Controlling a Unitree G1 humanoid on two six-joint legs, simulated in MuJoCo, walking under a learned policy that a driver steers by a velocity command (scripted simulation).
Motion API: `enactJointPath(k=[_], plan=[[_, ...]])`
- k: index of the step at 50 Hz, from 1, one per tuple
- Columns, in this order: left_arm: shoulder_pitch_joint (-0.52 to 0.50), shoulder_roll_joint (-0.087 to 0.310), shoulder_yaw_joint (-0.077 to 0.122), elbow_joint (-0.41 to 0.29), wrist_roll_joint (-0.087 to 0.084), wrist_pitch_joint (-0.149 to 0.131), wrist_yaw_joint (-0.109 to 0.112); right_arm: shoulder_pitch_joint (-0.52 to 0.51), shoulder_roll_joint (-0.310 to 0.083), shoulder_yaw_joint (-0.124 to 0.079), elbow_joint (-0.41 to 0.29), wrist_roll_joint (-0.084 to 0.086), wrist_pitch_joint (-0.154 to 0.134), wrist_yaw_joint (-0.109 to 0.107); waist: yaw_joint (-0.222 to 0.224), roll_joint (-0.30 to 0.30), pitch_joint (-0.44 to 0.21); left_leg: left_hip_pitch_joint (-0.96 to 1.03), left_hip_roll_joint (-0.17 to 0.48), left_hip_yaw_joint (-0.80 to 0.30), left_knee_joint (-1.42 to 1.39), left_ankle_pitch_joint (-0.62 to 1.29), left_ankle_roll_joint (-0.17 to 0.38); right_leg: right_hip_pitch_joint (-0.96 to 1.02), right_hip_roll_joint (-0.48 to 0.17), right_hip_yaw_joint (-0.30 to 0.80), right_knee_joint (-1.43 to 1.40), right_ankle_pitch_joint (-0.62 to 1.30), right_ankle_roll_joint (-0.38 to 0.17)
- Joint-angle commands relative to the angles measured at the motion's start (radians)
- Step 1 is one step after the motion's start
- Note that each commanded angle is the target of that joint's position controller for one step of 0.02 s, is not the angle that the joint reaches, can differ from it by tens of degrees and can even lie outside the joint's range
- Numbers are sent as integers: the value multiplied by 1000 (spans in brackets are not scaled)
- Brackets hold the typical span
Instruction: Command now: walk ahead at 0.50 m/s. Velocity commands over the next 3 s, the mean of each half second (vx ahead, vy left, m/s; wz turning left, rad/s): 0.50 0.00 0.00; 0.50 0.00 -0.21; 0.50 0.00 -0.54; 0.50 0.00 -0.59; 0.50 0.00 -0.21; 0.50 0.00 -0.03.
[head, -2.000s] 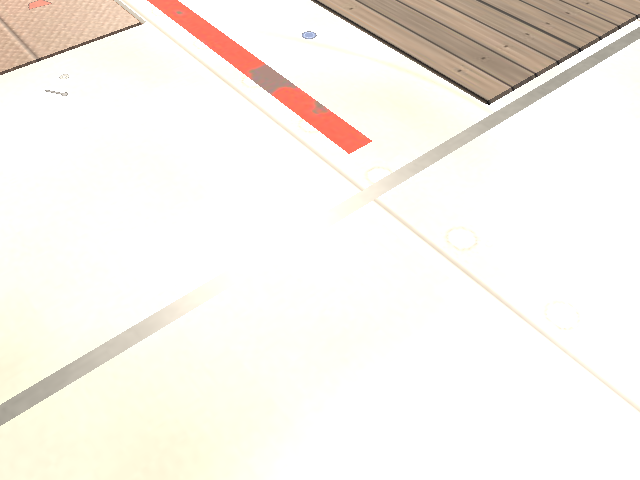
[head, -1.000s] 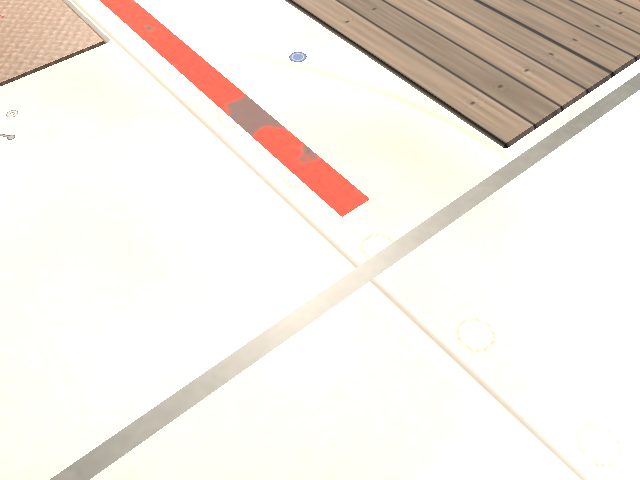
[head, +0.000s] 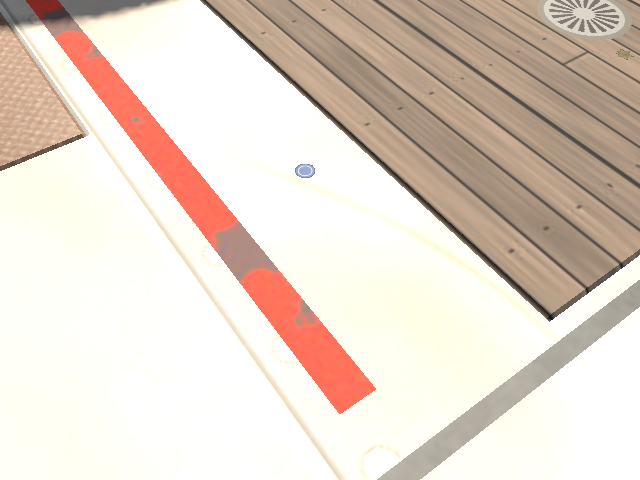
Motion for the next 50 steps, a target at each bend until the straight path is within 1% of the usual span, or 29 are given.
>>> enactJointPath(k=[1,2,3,4,5,6,7,9,10,12,15,21,24,26,28,29,30,31,32,33,34,35,36,37,38,41,42,45,50], plan=[[10,164,31,-16,2,0,9,152,-107,-39,1,-1,-28,-16,-128,-82,-38,204,-71,31,-88,-71,54,-24,-282,79,256,967,-102],[-3,157,28,-23,-4,1,7,328,-141,-56,61,-13,-38,-26,-195,-53,-132,441,-50,2,-120,-39,85,-133,-241,47,458,881,-82],[14,105,12,-62,-26,-2,0,494,-234,-82,88,-40,-45,-38,-230,68,-267,733,200,-299,-139,-135,160,-402,-166,-2,785,512,-50],[108,62,11,-57,-43,1,-6,508,-284,-95,91,-31,-34,-28,-185,217,-353,872,409,-734,-272,-141,282,-679,8,17,1087,-215,-27],[13,138,34,-64,-17,7,-3,415,-232,-86,84,6,-24,-21,-158,69,-233,760,348,-678,-311,-227,246,-759,-60,125,1133,-136,-43],[-71,129,34,-93,-12,2,-9,315,-171,-70,66,14,-27,-18,-125,38,-102,607,314,-531,-345,-201,212,-772,-101,119,1092,-35,-45],[-107,110,34,-98,-10,1,-12,267,-123,-57,62,10,-34,-14,-97,8,-48,499,265,-435,-382,-120,176,-733,-133,116,1034,25,-42],[-85,77,32,-88,12,25,-23,272,-68,-39,88,11,-46,-22,-47,33,-23,384,194,-304,-419,-6,129,-641,-162,107,957,60,-20],[-82,66,32,-89,14,36,-28,304,-70,-37,104,11,-54,-24,-40,37,-27,371,184,-276,-425,52,129,-625,-159,96,942,68,-12],[-125,65,34,-106,15,50,-35,354,-99,-41,126,14,-64,-27,-32,33,-12,368,169,-230,-445,107,131,-662,-168,78,901,105,5],[-264,79,35,-154,11,60,-39,413,-112,-40,142,13,-63,-28,-56,34,29,394,153,-195,-480,114,125,-767,-188,56,798,210,27],[-478,66,19,-223,-4,54,-40,526,-106,-30,172,10,-60,-33,-113,44,50,498,137,-138,-469,251,101,-781,-158,9,524,340,35],[-550,72,17,-250,-5,48,-38,571,-108,-29,191,2,-56,-41,-134,50,62,594,162,-134,-437,318,115,-792,-138,-4,447,318,16],[-573,80,19,-266,-4,41,-37,578,-116,-32,200,-4,-53,-47,-131,51,69,653,187,-136,-401,386,120,-787,-127,-5,408,263,-6],[-528,90,25,-261,-6,31,-33,547,-128,-36,201,-7,-51,-52,-96,56,49,668,193,-114,-320,570,105,-687,-94,-21,359,189,-39],[-452,101,33,-238,-5,26,-26,531,-138,-39,200,-8,-50,-52,-62,64,9,660,187,-101,-233,707,92,-578,-60,-36,337,157,-58],[-306,115,44,-189,-2,17,-18,511,-144,-40,199,-3,-47,-50,0,46,-62,631,159,-75,-71,762,75,-407,-27,-52,274,187,-81],[-127,161,64,-134,16,7,-8,497,-132,-35,185,6,-48,-47,66,19,-162,473,122,-51,145,597,55,-145,-98,28,262,202,-119],[16,267,91,-118,40,4,1,541,-57,-16,145,39,-50,-37,75,-150,-306,162,5,16,514,129,11,147,-389,422,221,90,-214],[-15,274,96,-114,9,22,-13,574,-93,-36,154,34,-50,-32,40,-214,-358,-26,-116,-64,734,-419,6,190,-494,766,82,108,-298],[-136,233,85,-128,-17,29,-20,485,-127,-48,133,11,-46,-33,-9,-112,-200,-109,-34,-119,764,-338,16,61,-444,633,69,53,-272],[-212,167,68,-142,-22,26,-25,403,-112,-45,108,2,-53,-27,-23,-59,-92,-117,3,-114,715,-256,13,-80,-401,517,34,86,-249],[-246,125,56,-140,-18,21,-25,375,-91,-45,102,0,-53,-24,-58,-37,-30,-78,36,-112,641,-209,7,-187,-346,435,0,149,-211],[-241,97,46,-125,-20,16,-20,374,-82,-45,94,-15,-43,-21,-87,-51,-10,-30,55,-112,580,-191,-8,-258,-304,376,-16,218,-187],[-227,89,41,-114,-19,10,-16,387,-63,-42,96,-23,-30,-17,-104,-57,-15,10,59,-106,545,-183,-24,-292,-275,336,-24,265,-178],[-164,144,52,-99,-21,-1,-9,328,-64,-43,58,-24,-8,-11,-112,-58,-11,-6,56,-79,449,-142,-68,-324,-246,295,-43,342,-198],[-152,157,55,-101,-21,1,-8,278,-71,-43,36,-22,-4,-11,-105,-61,2,-31,59,-74,403,-109,-82,-330,-240,294,-57,321,-200],[-94,155,55,-102,-20,7,-11,122,-84,-42,-25,-12,1,-11,-62,-68,31,-89,59,-70,243,-2,-112,-308,-225,305,-73,301,-190],[-3,167,61,-102,-14,13,-9,-41,-89,-34,-96,-2,-3,-9,0,-82,13,-107,24,-77,91,72,-121,-193,-222,329,-7,399,-177]])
